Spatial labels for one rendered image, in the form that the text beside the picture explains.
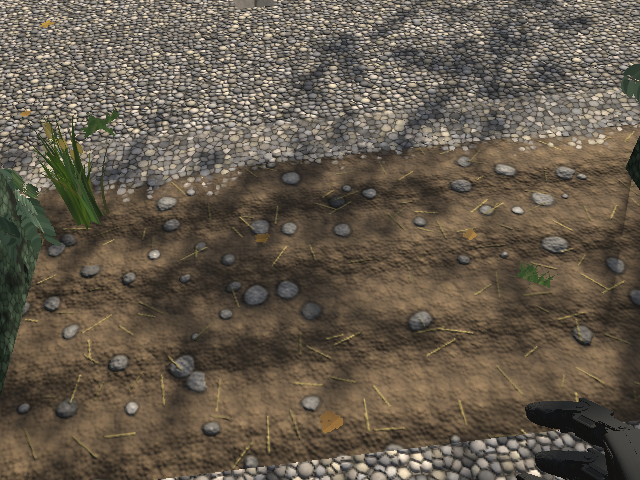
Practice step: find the robot right hand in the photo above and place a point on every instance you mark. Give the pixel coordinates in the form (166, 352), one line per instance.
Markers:
(594, 424)

